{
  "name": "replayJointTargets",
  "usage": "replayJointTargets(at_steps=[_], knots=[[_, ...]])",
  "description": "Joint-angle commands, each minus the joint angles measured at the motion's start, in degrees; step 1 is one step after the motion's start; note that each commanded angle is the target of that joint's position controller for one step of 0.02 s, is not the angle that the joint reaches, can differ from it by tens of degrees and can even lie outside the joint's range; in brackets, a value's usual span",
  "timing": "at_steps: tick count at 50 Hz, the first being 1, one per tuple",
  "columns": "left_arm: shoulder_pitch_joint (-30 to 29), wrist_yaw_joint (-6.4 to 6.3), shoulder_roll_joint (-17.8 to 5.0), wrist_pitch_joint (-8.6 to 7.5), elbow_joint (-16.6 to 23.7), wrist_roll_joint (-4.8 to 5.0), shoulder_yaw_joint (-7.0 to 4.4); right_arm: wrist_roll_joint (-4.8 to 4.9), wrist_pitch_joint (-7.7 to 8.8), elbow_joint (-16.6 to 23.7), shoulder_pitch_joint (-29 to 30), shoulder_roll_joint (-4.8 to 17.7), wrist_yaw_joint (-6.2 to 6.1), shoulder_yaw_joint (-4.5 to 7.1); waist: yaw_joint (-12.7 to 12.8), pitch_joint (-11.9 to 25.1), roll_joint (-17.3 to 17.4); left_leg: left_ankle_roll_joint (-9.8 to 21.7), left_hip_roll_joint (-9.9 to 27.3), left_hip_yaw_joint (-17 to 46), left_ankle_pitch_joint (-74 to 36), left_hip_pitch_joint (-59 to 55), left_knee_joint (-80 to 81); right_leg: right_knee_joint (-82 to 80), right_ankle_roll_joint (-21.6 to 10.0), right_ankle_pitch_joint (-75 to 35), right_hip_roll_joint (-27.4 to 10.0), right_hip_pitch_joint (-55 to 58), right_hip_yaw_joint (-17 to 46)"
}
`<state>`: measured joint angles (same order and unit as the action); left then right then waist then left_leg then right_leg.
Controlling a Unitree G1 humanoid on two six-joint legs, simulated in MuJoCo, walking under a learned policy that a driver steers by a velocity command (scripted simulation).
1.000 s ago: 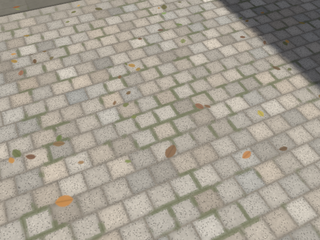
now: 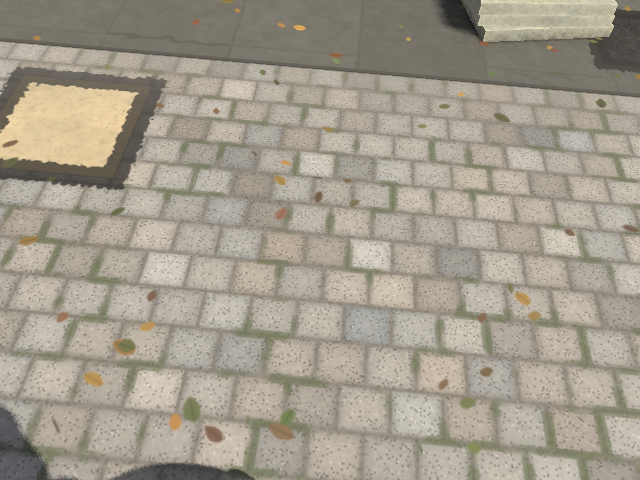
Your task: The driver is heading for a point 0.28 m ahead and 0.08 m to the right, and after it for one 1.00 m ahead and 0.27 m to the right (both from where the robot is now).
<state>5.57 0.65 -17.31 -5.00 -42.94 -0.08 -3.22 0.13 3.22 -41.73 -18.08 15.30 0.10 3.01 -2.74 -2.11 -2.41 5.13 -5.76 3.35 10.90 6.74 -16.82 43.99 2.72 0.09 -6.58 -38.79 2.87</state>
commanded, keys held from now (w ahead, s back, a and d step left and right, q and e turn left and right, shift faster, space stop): w+e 0.38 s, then e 0.32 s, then no key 0.30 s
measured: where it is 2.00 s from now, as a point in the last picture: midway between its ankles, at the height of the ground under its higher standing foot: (373, 467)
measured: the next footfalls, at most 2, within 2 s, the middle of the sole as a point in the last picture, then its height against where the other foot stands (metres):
right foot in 0.22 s outside the picture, level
left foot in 0.68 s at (322, 423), level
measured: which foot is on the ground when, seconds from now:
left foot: down 0.00-0.24, up 0.26-0.66, down 0.68-1.00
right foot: up 0.00-0.20, down 0.22-0.68, up 0.70-1.00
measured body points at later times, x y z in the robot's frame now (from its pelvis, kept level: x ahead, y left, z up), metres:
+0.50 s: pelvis +0.29 -0.08 +0.00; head +0.33 -0.10 +0.45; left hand +0.42 +0.18 -0.11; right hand +0.42 -0.38 -0.09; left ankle +0.44 +0.07 -0.69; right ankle +0.28 -0.15 -0.75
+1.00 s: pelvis +0.44 -0.09 -0.01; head +0.47 -0.10 +0.43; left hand +0.68 +0.10 -0.12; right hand +0.45 -0.38 -0.12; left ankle +0.56 -0.02 -0.75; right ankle +0.38 -0.21 -0.73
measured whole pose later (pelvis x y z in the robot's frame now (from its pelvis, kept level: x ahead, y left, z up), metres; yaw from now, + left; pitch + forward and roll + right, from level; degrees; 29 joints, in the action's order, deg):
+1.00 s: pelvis +0.44 -0.09 -0.01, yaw -27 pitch +0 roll +0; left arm 10.9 -1.3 -16.7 3.0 -40.2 0.0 -2.6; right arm -0.4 0.0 -42.1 -8.6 14.4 -0.2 1.8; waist -1.4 -3.3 -0.6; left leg 1.2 -0.8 -0.1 7.2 20.0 -26.8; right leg 39.0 2.8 19.8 -0.7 -19.4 3.1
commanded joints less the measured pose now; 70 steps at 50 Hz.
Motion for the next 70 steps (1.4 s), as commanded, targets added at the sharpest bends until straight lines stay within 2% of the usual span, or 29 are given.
replayJointTargets(at_steps=[1, 7, 9, 11, 12, 13, 14, 15, 17, 19, 23, 26, 29, 33, 34, 35, 36, 37, 39, 41, 44, 48, 51, 52, 53, 55, 59, 65, 70], knots=[[-4.6, 0.74, -2.4, -0.62, 3.6, 0.85, 0.08, -0.02, 1.33, 2.0, -0.5, 9.7, -0.37, 2.37, -1.6, 0.3, 6.5, 7.2, 14.2, 4.4, -10.5, 2.6, 7.6, -7.6, -0.7, -10.2, 1.3, 5.2, -2.2], [-8.2, 2.87, -3.4, -0.95, 6.1, 1.33, 0.17, 0.05, 0.50, -1.8, -2.8, 10.6, -0.52, 2.84, -2.3, -2.5, 5.4, 5.7, 19.8, 2.3, -18.7, -11.8, 3.8, -12.9, -5.4, -1.1, 3.0, -1.7, -1.6], [-4.6, 3.24, -4.5, -0.84, 5.7, 1.10, -0.37, -0.01, -0.04, -1.7, -1.2, 11.5, -0.96, 3.10, 0.0, 0.4, 6.7, 4.1, 19.4, -0.1, -35.2, -13.5, -1.6, -13.1, -7.3, 4.0, 5.7, 4.1, -4.0], [7.5, 2.68, -8.1, -0.43, 2.7, 0.66, -2.51, -0.12, -0.93, -0.9, 0.7, 11.7, -1.60, 2.90, 6.6, 8.5, 6.2, 1.4, 15.9, -4.3, -51.6, -10.8, -18.4, -14.6, -10.1, 3.4, 10.2, 21.6, -7.2], [16.1, 2.07, -11.9, -0.09, 1.7, 0.60, -3.64, -1.04, -0.82, 0.4, -0.2, 10.1, -2.15, 2.06, 9.6, 14.9, 0.9, -1.0, 13.7, -6.0, -37.1, 1.5, -35.0, -13.8, -13.7, 0.4, 2.2, 38.4, 5.2], [18.6, 2.20, -15.9, -0.20, 1.3, 1.26, -4.48, -1.82, 0.60, 1.6, -7.7, 3.5, -0.98, -0.01, 5.0, 21.1, -13.3, -5.7, 1.2, -4.2, 11.5, 26.5, -55.9, -18.5, -25.1, 11.0, -11.0, 58.9, 35.6], [20.0, 2.06, -10.2, -0.02, 1.0, 1.97, -3.17, -0.42, 2.30, 1.3, -3.3, 7.2, -0.17, 0.34, 8.7, 22.6, -8.2, -5.1, 2.0, 4.0, 19.9, 34.4, -61.3, -25.5, -24.3, 21.0, -11.4, 62.1, 43.3], [16.6, 1.60, -8.8, 0.14, 2.0, 1.46, -2.68, 1.51, 3.62, 3.6, 2.8, 9.7, 0.51, 0.91, 9.2, 14.1, -5.3, -4.1, 5.1, 4.4, 15.3, 38.4, -60.7, -27.0, -21.7, 20.9, -10.0, 55.8, 35.8], [10.8, 1.15, -7.4, 0.43, 3.6, 0.69, -2.15, -0.10, 4.66, 5.0, 7.7, 9.2, 0.20, 0.89, 6.1, 5.7, 3.1, -4.1, 8.8, 3.0, 9.3, 35.2, -51.9, -28.6, -19.8, 9.8, -6.3, 40.6, 26.4], [8.7, 0.74, -6.4, 0.52, 4.8, 0.21, -1.69, -1.11, 3.91, 5.2, 5.9, 8.8, -0.01, 1.22, 3.0, 4.7, 0.5, -5.3, 10.1, 2.9, 7.6, 29.8, -46.6, -30.5, -19.8, 1.6, -3.4, 33.9, 22.0], [8.4, -0.73, -9.4, 1.22, 4.8, 0.40, -2.72, -1.59, 2.15, 5.7, 7.1, 6.1, -0.90, 0.47, 1.9, 3.0, 0.1, -9.5, 7.9, -0.8, 3.0, 25.4, -34.0, -28.4, -18.6, -25.5, 0.0, 24.2, 12.1], [10.7, -1.96, -9.7, 3.11, 3.7, 1.46, -3.09, -1.17, 1.94, 6.3, 11.9, 4.7, -0.75, 0.01, 4.2, 5.8, -1.8, -10.1, 4.1, -1.5, -10.3, 19.0, -22.5, -25.2, -13.9, -23.2, 4.0, 22.0, 9.3], [12.6, -2.67, -9.0, 4.69, 3.0, 1.67, -3.08, -0.47, 1.83, 7.6, 16.0, 5.4, -0.23, 0.29, 5.5, 6.3, -3.0, -9.6, 2.2, 0.3, -13.1, 17.6, -14.9, -22.1, -12.0, -14.6, 3.6, 24.9, 14.0], [8.4, -3.18, -7.3, 5.48, 5.1, 1.21, -2.84, -0.99, 2.87, 6.3, 10.9, 8.3, -0.08, 1.76, 1.4, 7.3, -4.4, -6.2, 4.2, 2.5, -15.3, 11.6, -5.6, -11.9, -9.3, -8.4, 4.1, 29.5, 20.3], [8.7, -2.95, -4.8, 5.25, 6.3, 0.63, -2.05, -1.92, 3.16, 6.1, 7.8, 10.4, -0.51, 2.21, 0.6, 12.0, -0.8, -3.1, 10.9, 6.6, -25.9, 1.3, -5.7, -2.8, -7.0, -1.5, 7.2, 26.2, 17.8], [17.3, -2.65, -1.1, 4.93, 6.1, -0.25, -1.00, -3.16, 2.53, 7.0, 7.3, 12.8, -1.11, 2.26, 4.8, 17.7, 13.1, 4.9, 25.0, 20.2, -50.4, -14.5, -9.9, 11.0, -3.6, 33.5, 14.2, 14.4, 11.8], [23.0, -2.24, -4.9, 4.93, 5.6, 0.80, -1.00, -1.87, 1.18, 5.7, 4.4, 11.7, -0.87, 2.61, 5.0, 23.3, 20.2, 13.1, 33.8, 34.3, -42.0, -19.1, -8.6, 22.2, -1.7, 43.2, 13.5, 6.9, 7.8], [20.6, -2.39, -9.1, 5.66, 4.0, 1.23, -2.29, -0.91, 0.56, 6.9, 6.5, 8.5, -0.80, 1.84, 3.7, 19.0, 11.8, 11.7, 29.8, 31.6, -30.1, -14.0, -6.8, 27.6, 0.4, 38.7, 10.6, 5.0, 8.0], [13.0, -3.14, -9.7, 7.81, 4.7, 1.18, -2.86, -1.25, -0.81, 7.3, 10.4, 5.7, -0.72, 0.59, 2.7, 11.1, 6.5, 7.4, 22.5, 19.7, -18.5, -3.7, -4.7, 28.8, 2.3, 32.2, 8.8, 4.6, 5.5], [12.3, -3.20, -6.6, 8.62, 5.3, 1.02, -2.16, -1.74, -1.55, 6.6, 13.3, 6.7, -0.62, 0.59, 4.3, 6.3, 9.1, 6.4, 17.8, 12.7, -13.7, 6.5, -1.2, 22.7, 2.5, 28.8, 7.8, 9.9, 3.2], [12.6, -2.98, -3.2, 7.97, 5.0, 0.30, -0.90, -1.50, -1.78, 5.4, 13.9, 6.5, -0.55, 0.75, 4.4, 7.9, 11.3, 7.4, 16.3, 8.1, -17.2, 8.0, -0.9, 9.9, 2.3, 27.5, 7.2, 17.0, 0.2], [10.2, -2.13, -4.0, 7.61, 5.0, 0.10, -0.69, -0.46, -2.38, 3.8, 12.3, 8.3, -0.49, 1.22, 2.8, 9.5, 11.7, 8.4, 18.3, 9.3, -11.3, 6.6, -1.5, -3.8, 0.4, 20.3, 6.3, 23.0, -1.0], [10.8, -1.46, -4.2, 7.47, 4.2, -0.70, -0.75, 0.25, -2.65, 2.0, 10.8, 6.9, -0.35, 0.45, 4.5, 7.0, 9.6, 3.3, 15.5, 7.5, 2.2, 13.2, -2.6, -18.6, -3.4, 10.2, 6.6, 32.2, -1.5], [10.3, -1.69, -6.6, 7.41, 5.2, -1.54, -0.95, -0.38, -2.28, 1.5, 9.4, 5.3, -0.08, -0.15, 3.7, 6.6, 4.9, -0.7, 13.2, 5.0, 7.0, 16.6, -6.2, -21.3, -6.0, 8.0, 0.9, 34.7, 5.3], [7.4, -1.87, -9.6, 7.48, 5.3, -1.61, -1.43, -1.34, -1.79, 1.9, 7.2, 2.7, 0.21, -0.68, -0.2, 5.5, -6.4, -4.9, 6.8, -2.4, 9.7, 15.0, -9.8, -23.1, -10.0, 12.9, -4.3, 28.1, 11.0], [3.8, -1.23, -2.9, 6.28, 5.5, -2.33, 0.45, -1.80, -1.78, 1.3, 11.3, 4.1, -0.01, -0.38, 1.2, 2.2, -6.1, -7.0, 6.9, -2.0, 2.1, 6.2, -9.7, -26.7, -8.8, 27.9, -1.8, 18.1, 10.0], [6.5, -1.25, -3.4, 4.53, 3.8, -1.45, 0.61, -1.32, -2.03, -1.4, 9.1, 5.5, -0.52, 0.13, 1.6, 0.1, -3.0, -6.0, 8.0, -0.8, -1.2, 5.0, -8.4, -24.3, -5.1, 22.4, 1.6, 18.6, 6.5], [8.2, -2.19, -4.5, 4.50, 2.8, -0.93, -0.01, -0.30, -1.86, -4.0, 9.6, 5.9, -0.69, 0.28, 3.1, 1.4, 1.0, -5.7, 7.7, -0.2, -6.1, 8.5, -9.8, -20.8, -5.5, 11.6, 2.9, 25.6, 3.6], [9.6, -3.83, -7.3, 6.04, 3.1, -0.30, -2.03, 0.49, -2.74, -2.4, 10.2, 6.6, -0.57, 1.09, 3.6, 2.4, -3.2, -5.7, 6.1, -1.6, -2.8, 16.8, -19.3, -20.4, -10.8, -1.6, -4.7, 30.2, 6.8]])
Keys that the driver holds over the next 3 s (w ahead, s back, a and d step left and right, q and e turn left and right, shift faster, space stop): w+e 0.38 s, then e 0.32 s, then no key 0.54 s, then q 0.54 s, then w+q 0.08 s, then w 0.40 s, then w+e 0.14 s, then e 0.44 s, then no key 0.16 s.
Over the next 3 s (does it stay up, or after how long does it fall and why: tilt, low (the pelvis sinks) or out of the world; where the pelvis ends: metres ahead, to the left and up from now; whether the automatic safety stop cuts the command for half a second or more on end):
stays up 0.82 -0.14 -0.02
